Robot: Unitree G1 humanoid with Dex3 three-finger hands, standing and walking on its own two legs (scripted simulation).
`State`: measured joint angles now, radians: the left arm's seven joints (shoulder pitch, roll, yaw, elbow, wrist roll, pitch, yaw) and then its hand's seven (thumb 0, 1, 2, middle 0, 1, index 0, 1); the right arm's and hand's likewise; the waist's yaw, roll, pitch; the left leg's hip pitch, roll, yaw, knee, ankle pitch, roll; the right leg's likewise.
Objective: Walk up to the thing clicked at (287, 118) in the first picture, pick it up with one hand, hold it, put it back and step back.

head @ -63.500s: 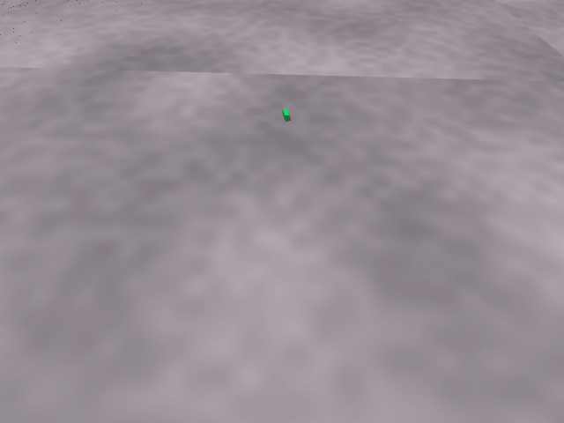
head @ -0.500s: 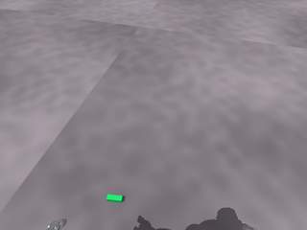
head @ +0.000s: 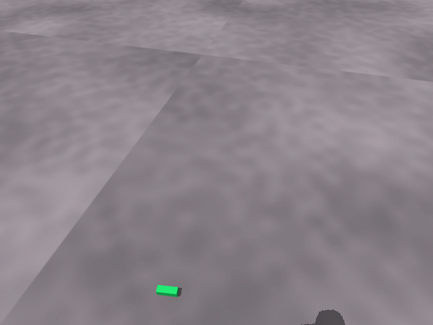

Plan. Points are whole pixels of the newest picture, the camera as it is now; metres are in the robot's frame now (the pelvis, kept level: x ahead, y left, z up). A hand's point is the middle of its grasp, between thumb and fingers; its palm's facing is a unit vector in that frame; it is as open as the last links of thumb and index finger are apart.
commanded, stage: stand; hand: left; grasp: from above
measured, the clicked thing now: (167, 290) +0.45 +0.24 -0.76
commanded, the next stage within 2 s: step back in 1.76 s
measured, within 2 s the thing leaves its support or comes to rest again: neither
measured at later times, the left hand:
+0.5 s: hand out of the picture +0.06 +0.24 -0.16, palm faces +0.02 -0.94 -0.34, open 7.4 cm
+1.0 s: hand out of the picture +0.08 +0.23 -0.15, palm faces +0.02 -0.94 -0.34, open 7.4 cm
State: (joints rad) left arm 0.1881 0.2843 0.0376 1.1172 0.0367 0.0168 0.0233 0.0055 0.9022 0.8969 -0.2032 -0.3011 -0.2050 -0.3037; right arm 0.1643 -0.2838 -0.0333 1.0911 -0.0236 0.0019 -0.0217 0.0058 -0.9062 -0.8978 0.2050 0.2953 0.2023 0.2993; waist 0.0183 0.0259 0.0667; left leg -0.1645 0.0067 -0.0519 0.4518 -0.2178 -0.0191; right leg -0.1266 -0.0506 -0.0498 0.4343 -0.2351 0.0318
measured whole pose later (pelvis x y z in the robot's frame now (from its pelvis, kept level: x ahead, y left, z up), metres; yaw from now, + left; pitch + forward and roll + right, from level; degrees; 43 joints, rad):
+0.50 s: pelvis +0.00 -0.01 +0.00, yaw +0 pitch -3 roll +0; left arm 0.12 0.31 0.04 1.16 0.03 0.01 0.01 0.00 0.90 0.90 -0.20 -0.30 -0.20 -0.30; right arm 0.14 -0.32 -0.02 1.14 -0.02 0.00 -0.02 0.00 -0.91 -0.90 0.20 0.30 0.20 0.30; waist 0.01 0.02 0.07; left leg -0.14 0.02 -0.06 0.39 -0.19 -0.03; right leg -0.10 -0.03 -0.06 0.37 -0.21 0.02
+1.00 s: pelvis +0.01 -0.01 +0.01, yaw +0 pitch -3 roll +0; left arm 0.10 0.31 0.04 1.16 0.02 0.00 0.00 0.00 0.90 0.90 -0.20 -0.30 -0.20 -0.30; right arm 0.11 -0.33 -0.01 1.14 -0.02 -0.01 -0.01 0.00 -0.91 -0.90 0.20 0.30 0.20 0.30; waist 0.01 0.02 0.06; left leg -0.13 0.03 -0.06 0.36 -0.18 -0.04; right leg -0.09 -0.03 -0.06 0.35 -0.21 0.01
